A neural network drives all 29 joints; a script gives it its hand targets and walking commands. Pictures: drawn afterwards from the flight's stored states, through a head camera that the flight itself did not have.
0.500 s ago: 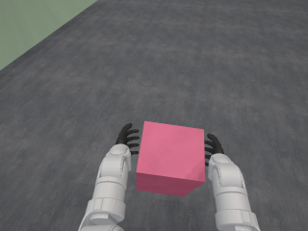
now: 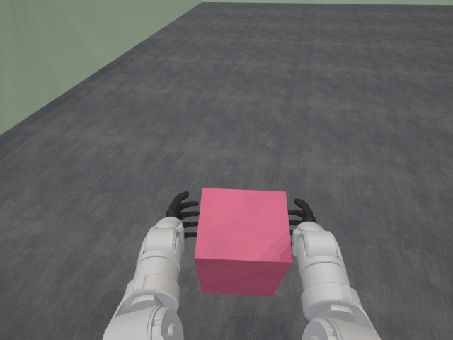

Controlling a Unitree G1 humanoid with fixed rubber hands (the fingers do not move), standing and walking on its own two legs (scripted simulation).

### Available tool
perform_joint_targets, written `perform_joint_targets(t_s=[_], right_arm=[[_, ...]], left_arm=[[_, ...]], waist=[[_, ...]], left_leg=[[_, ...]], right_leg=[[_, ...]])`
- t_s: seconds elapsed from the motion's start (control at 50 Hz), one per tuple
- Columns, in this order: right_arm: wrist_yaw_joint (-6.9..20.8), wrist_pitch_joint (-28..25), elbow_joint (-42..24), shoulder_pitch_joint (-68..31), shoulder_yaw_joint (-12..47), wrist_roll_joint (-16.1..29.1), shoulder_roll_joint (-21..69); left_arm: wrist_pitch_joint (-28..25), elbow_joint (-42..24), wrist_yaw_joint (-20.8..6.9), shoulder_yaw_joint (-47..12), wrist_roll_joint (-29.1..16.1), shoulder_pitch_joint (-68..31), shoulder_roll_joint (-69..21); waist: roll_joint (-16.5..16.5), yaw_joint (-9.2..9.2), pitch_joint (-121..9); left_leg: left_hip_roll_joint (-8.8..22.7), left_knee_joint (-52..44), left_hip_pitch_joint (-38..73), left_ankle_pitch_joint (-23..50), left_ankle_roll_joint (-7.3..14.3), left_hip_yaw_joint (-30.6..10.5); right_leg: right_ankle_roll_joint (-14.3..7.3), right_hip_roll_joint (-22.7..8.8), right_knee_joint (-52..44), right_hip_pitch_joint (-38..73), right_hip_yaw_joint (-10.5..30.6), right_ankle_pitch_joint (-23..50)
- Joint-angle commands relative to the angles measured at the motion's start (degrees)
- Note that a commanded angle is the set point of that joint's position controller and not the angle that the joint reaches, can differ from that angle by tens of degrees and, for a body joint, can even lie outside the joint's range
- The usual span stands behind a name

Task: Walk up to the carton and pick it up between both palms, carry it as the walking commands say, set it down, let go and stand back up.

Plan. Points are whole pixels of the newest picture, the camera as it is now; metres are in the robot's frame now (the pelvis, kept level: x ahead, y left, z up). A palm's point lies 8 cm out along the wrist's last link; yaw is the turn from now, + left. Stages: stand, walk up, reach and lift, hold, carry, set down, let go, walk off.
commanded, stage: set down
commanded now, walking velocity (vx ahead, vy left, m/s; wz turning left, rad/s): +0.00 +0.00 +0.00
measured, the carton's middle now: (240, 246) +0.34 -0.02 -0.06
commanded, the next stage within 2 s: none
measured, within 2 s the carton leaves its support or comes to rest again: neither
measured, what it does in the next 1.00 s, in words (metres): lowers itself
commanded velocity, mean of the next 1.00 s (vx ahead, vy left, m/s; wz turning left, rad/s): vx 0.00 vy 0.00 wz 0.00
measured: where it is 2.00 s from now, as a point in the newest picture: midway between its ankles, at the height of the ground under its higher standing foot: outside the picture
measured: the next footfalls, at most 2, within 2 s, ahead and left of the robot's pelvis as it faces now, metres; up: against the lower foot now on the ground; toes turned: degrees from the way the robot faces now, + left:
none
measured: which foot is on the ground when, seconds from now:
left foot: down 0.00-1.00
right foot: down 0.00-1.00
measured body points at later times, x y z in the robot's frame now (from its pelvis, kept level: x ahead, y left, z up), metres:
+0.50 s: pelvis -0.02 +0.03 -0.02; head +0.04 +0.03 +0.42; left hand +0.36 +0.13 -0.04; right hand +0.32 -0.13 -0.05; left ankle +0.03 +0.12 -0.74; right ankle +0.06 -0.09 -0.74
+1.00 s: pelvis -0.01 +0.04 -0.08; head +0.15 +0.03 +0.34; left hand +0.39 +0.12 -0.15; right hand +0.34 -0.14 -0.16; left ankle +0.03 +0.12 -0.74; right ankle +0.06 -0.09 -0.74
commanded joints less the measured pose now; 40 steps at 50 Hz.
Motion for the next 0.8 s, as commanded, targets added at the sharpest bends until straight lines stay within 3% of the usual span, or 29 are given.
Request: perform_joint_targets(t_s=[0.0, 0.02, 0.04, 0.06, 0.08, 0.12, 0.16, 0.18, 0.2, 0.24, 0.26, 0.28, 0.3, 0.34, 0.36, 0.4, 0.42, 0.46, 0.5, 0.52, 0.54, 0.56, 0.64, 0.66, 0.68, 0.7, 0.74, 0.76, 0.78], right_arm=[[14.90, -6.58, 4.78, -30.47, 18.66, 13.32, 65.17], [14.93, -7.23, 5.32, -30.99, 18.15, 13.65, 64.10], [14.50, -7.87, 4.16, -34.83, 19.32, 13.53, 65.91], [14.29, -7.95, 4.00, -38.27, 18.64, 14.29, 63.73], [13.87, -7.83, 6.98, -35.17, 17.29, 13.07, 64.31], [13.48, -8.94, 6.43, -35.66, 16.09, 12.36, 62.99], [13.09, -9.98, 6.18, -40.29, 13.83, 10.68, 59.77], [12.98, -10.09, 8.75, -36.26, 12.58, 9.27, 59.27], [12.88, -10.90, 9.07, -37.54, 12.43, 9.10, 59.10], [12.65, -12.22, 10.54, -36.98, 12.89, 9.01, 59.61], [12.76, -13.68, 6.59, -40.12, 14.36, 9.83, 58.70], [12.49, -13.74, 9.91, -36.72, 11.61, 7.01, 56.58], [12.15, -15.12, 5.71, -40.95, 12.82, 7.23, 55.60], [12.47, -17.70, 6.67, -38.57, 14.15, 7.65, 55.15], [12.97, -18.75, 4.23, -42.28, 15.26, 7.62, 54.28], [13.08, -19.83, 8.89, -36.26, 14.42, 5.71, 53.32], [13.75, -20.68, 9.11, -36.80, 17.37, 7.93, 56.15], [13.68, -23.56, 5.46, -37.71, 18.79, 6.68, 53.55], [14.57, -24.74, 7.01, -36.21, 18.34, 6.14, 50.75], [14.73, -25.86, 5.38, -34.86, 19.83, 5.86, 51.65], [15.54, -27.81, 1.59, -38.70, 22.54, 8.94, 50.34], [15.21, -27.89, 4.86, -33.96, 20.26, 6.44, 50.91], [16.78, -30.11, 2.82, -36.53, 22.02, 6.83, 46.47], [16.84, -30.46, 4.93, -32.12, 21.96, 6.94, 48.07], [17.05, -31.16, 1.95, -32.93, 23.19, 6.09, 45.34], [16.70, -31.52, 3.03, -31.37, 22.14, 5.88, 46.26], [17.10, -32.48, 3.16, -28.47, 21.93, 5.92, 43.89], [17.29, -32.52, 2.18, -31.08, 23.41, 7.46, 45.45], [16.76, -33.24, -0.26, -35.43, 23.78, 7.74, 44.44]], left_arm=[[-2.22, 1.19, -15.97, -21.60, -10.77, -33.84, -50.72], [-2.01, 2.06, -15.72, -20.85, -10.08, -33.61, -50.25], [-2.94, 2.75, -15.33, -19.41, -10.00, -34.37, -51.45], [-2.89, 6.38, -15.07, -15.38, -7.53, -31.34, -49.94], [-3.43, 5.86, -15.21, -17.19, -7.66, -33.27, -48.84], [-3.82, 7.25, -14.59, -15.28, -6.66, -32.38, -49.24], [-4.15, 11.58, -13.90, -10.80, -4.45, -32.06, -49.24], [-4.82, 11.14, -13.61, -11.82, -4.55, -30.44, -49.32], [-5.67, 10.28, -13.71, -10.70, -3.98, -31.28, -47.43], [-6.74, 11.41, -12.95, -9.50, -2.94, -31.33, -47.63], [-7.30, 12.01, -12.64, -11.18, -3.34, -31.37, -49.78], [-7.62, 12.08, -12.17, -9.61, -2.62, -30.66, -48.03], [-7.80, 13.79, -12.74, -10.30, -3.63, -30.39, -49.88], [-9.55, 12.31, -11.80, -12.89, -3.26, -30.66, -51.89], [-10.58, 11.35, -11.32, -11.88, -3.21, -30.64, -51.90], [-11.95, 9.73, -10.58, -15.23, -4.69, -32.33, -52.88], [-12.90, 7.95, -10.01, -15.67, -3.46, -32.41, -51.96], [-14.63, 9.17, -9.43, -18.40, -4.74, -31.07, -56.53], [-15.18, 10.88, -8.51, -17.19, -2.85, -27.02, -55.50], [-16.44, 8.86, -8.62, -19.92, -4.09, -27.16, -56.52], [-16.75, 12.92, -7.59, -18.33, -2.41, -21.36, -57.66], [-18.03, 8.42, -7.73, -21.32, -3.65, -27.77, -56.93], [-20.24, 8.76, -5.80, -22.44, -3.71, -25.04, -56.26], [-20.94, 6.48, -5.86, -25.05, -4.89, -27.48, -56.13], [-20.91, 10.14, -5.40, -22.80, -3.49, -20.72, -58.40], [-21.62, 9.09, -5.50, -24.84, -4.31, -22.41, -56.62], [-22.81, 6.66, -4.25, -26.75, -4.94, -23.04, -56.93], [-22.83, 6.94, -4.04, -26.68, -3.71, -22.28, -53.88], [-23.02, 7.96, -4.19, -26.63, -3.89, -24.74, -53.52]], waist=[[-2.21, -2.46, -13.28], [1.04, -1.38, -11.47], [-2.28, -0.26, -15.03], [1.02, 1.94, -12.34], [-2.63, 0.11, -10.52], [1.12, 0.84, -9.64], [0.77, 2.02, -8.52], [-3.30, 0.06, -8.42], [-0.90, 1.24, -11.21], [-2.76, 1.34, -12.56], [0.63, 1.29, -13.41], [-4.19, -0.92, -10.98], [-4.10, -1.02, -12.81], [2.36, -1.14, -17.54], [-0.82, 0.27, -17.64], [-3.16, -3.79, -18.56], [2.13, 0.41, -21.33], [-1.45, -3.08, -25.15], [2.15, -2.24, -24.13], [-0.42, -2.88, -26.98], [4.47, 0.93, -28.35], [4.16, -3.01, -30.67], [2.47, -1.78, -29.95], [3.99, -3.98, -33.62], [2.93, -2.80, -33.37], [0.91, -5.45, -33.11], [4.41, -6.41, -37.22], [5.18, -3.72, -38.14], [1.69, -3.98, -36.06]], left_leg=[[-1.01, -0.07, -1.71, -2.31, 3.10, -2.11], [-0.69, -0.33, -2.45, -2.55, 2.73, -1.92], [-1.23, 0.72, -3.26, -4.12, 2.99, -1.56], [-1.44, 1.26, -7.81, -7.97, 3.34, -1.22], [-0.58, 2.33, -7.57, -8.93, 3.39, -1.65], [-0.44, 2.79, -9.39, -8.55, 3.47, -1.90], [-0.57, 4.61, -12.30, -10.03, 3.34, -1.40], [-0.01, 3.55, -10.53, -7.38, 3.69, -2.42], [-0.16, 4.98, -11.67, -7.88, 3.86, -2.26], [-0.42, 6.15, -11.89, -7.51, 4.09, -2.38], [-0.54, 5.87, -12.56, -7.77, 3.85, -2.18], [-0.38, 5.40, -14.23, -6.59, 3.83, -3.01], [-1.03, 6.47, -14.16, -9.83, 4.00, -2.41], [-1.27, 6.75, -14.20, -2.79, 2.61, -2.49], [-1.32, 6.02, -16.03, -6.46, 3.04, -2.99], [-1.55, 5.58, -14.89, -5.12, 2.38, -3.67], [-1.64, 6.87, -17.57, -4.15, 2.08, -2.96], [-2.58, 8.11, -17.83, -0.55, 1.56, -3.71], [-2.32, 7.92, -18.82, 1.95, 0.59, -4.87], [-2.54, 9.22, -18.20, 5.78, 0.40, -4.68], [-2.80, 9.21, -17.56, 7.91, -0.08, -4.66], [-2.67, 10.51, -19.49, 8.37, -0.44, -4.83], [-2.60, 12.55, -19.39, 4.92, -1.13, -6.10], [-2.32, 13.82, -18.19, 8.82, -1.44, -6.25], [-2.07, 15.26, -18.87, 12.44, -2.02, -7.15], [-2.39, 16.37, -22.23, 14.60, -1.31, -6.13], [-2.81, 18.22, -19.66, 15.10, -2.58, -6.71], [-3.07, 18.51, -20.78, 12.12, -1.83, -6.45], [-3.77, 19.96, -28.16, 8.93, -1.29, -6.81]], right_leg=[[3.38, -4.23, -5.49, 2.76, 10.16, -7.96], [2.67, -3.97, -4.75, 1.50, 9.28, -7.58], [2.39, -3.93, -4.95, 4.33, 10.13, -10.29], [2.27, -4.32, -4.11, 5.43, 10.90, -15.25], [3.00, -4.42, -4.99, 3.98, 11.51, -18.28], [2.13, -4.35, -2.22, 2.47, 11.60, -15.09], [1.73, -4.14, -0.84, 0.83, 11.47, -18.09], [2.49, -3.16, 0.33, -0.53, 9.77, -13.59], [2.19, -3.95, 0.53, -0.71, 10.62, -14.48], [1.99, -3.30, 1.88, -2.05, 10.60, -13.56], [1.45, -2.92, 3.41, -0.87, 10.39, -12.39], [2.06, -2.16, 4.30, -2.92, 8.02, -9.26], [1.75, -2.30, 4.40, -3.30, 8.79, -13.23], [0.58, -1.71, 6.96, -4.17, 7.44, -2.40], [1.20, -0.86, 8.37, -5.29, 5.84, -5.56], [1.12, -0.36, 8.35, -6.23, 5.51, -2.39], [0.84, -0.44, 10.37, -6.08, 5.64, -1.64], [0.66, 0.89, 11.84, -7.26, 5.20, 2.05], [0.49, 1.59, 13.49, -11.03, 4.17, 3.10], [0.85, 2.00, 13.67, -11.35, 4.03, 5.73], [0.28, 2.17, 15.19, -13.26, 4.00, 5.28], [0.46, 2.46, 15.48, -14.04, 4.19, 6.32], [0.38, 3.21, 18.78, -24.06, 2.92, -0.16], [0.34, 3.53, 19.59, -25.14, 2.56, 3.07], [0.30, 3.67, 20.97, -26.76, 2.63, 3.79], [0.91, 3.81, 20.93, -25.60, 2.55, 6.98], [0.75, 4.15, 23.06, -30.63, 2.26, 6.09], [1.15, 4.02, 24.60, -30.86, 2.16, 4.54], [1.67, 3.85, 25.48, -31.14, 2.19, 4.23]])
